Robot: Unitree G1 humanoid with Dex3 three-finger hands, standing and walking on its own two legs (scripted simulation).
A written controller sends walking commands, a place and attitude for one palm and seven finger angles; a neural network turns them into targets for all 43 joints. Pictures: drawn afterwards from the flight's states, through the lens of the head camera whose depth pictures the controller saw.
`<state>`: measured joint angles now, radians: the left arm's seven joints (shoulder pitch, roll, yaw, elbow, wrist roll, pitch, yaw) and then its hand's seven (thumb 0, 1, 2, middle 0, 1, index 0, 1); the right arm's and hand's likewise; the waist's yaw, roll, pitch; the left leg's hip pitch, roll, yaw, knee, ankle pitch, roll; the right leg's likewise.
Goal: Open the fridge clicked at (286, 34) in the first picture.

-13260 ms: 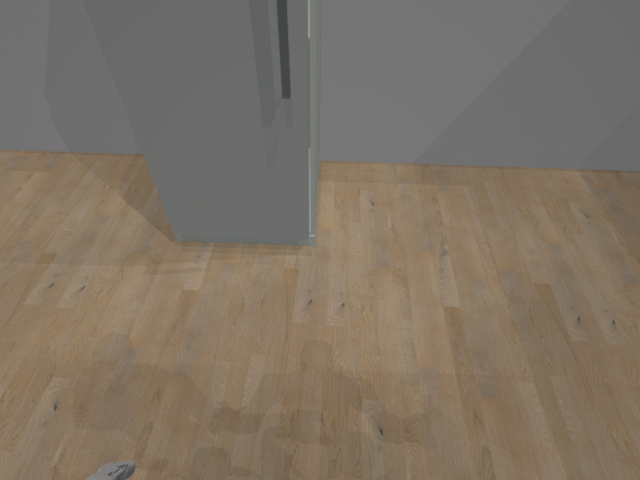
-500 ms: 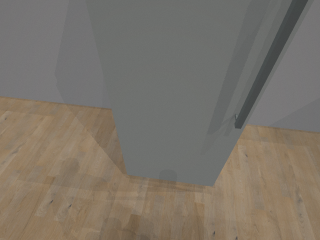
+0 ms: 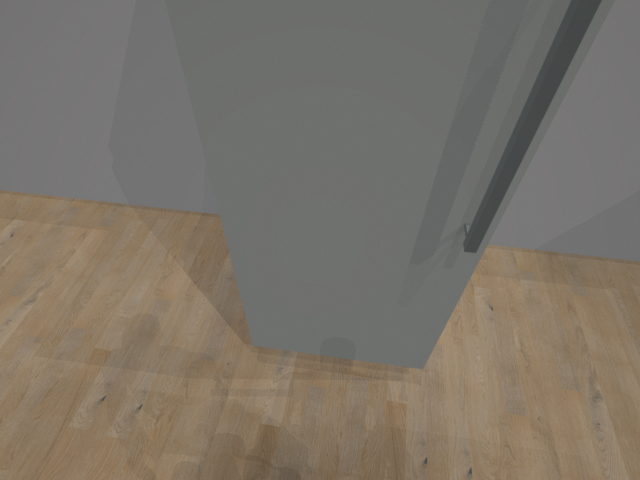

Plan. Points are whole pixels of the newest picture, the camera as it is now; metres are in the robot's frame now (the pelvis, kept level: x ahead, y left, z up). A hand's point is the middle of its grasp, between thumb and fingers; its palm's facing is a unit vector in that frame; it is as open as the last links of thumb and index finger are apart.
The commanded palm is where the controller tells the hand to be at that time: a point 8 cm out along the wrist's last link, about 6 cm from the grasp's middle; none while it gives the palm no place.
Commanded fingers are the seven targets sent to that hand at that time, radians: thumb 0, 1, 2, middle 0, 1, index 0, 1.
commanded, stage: shuffle to correct the standing spot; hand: right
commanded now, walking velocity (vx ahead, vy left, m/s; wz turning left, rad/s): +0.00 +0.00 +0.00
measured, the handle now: (523, 117) +0.53 -0.24 +0.20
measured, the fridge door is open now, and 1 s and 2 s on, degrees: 0 0 0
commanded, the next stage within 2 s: come to a stop and stand still in 0.42 s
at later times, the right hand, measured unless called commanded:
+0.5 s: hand out of the picture +0.02 -0.20 -0.19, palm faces +0.10 +0.98 -0.15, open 7.4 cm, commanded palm none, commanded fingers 0.00 -0.90 -0.90 0.20 0.30 0.20 0.30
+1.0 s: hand out of the picture +0.16 -0.20 -0.18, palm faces +0.13 +0.97 -0.20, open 7.4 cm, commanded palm none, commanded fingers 0.00 -0.90 -0.90 0.20 0.30 0.20 0.30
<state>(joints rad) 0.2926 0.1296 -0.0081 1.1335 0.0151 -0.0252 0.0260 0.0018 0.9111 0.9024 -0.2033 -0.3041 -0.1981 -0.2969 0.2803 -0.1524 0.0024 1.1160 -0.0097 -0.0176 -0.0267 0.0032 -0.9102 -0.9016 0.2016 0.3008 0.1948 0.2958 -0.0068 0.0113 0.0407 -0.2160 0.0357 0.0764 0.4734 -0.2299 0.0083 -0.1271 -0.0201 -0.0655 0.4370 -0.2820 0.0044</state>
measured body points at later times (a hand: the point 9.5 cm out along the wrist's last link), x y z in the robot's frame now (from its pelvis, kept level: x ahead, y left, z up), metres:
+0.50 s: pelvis +0.05 -0.03 -0.01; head +0.07 -0.05 +0.44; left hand +0.02 +0.19 -0.15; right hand +0.02 -0.25 -0.17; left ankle +0.02 +0.09 -0.67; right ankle -0.01 -0.11 -0.74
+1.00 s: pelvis +0.08 -0.01 -0.01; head +0.11 -0.02 +0.43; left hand +0.17 +0.22 -0.16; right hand +0.15 -0.25 -0.16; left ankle +0.19 +0.08 -0.74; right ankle +0.04 -0.14 -0.70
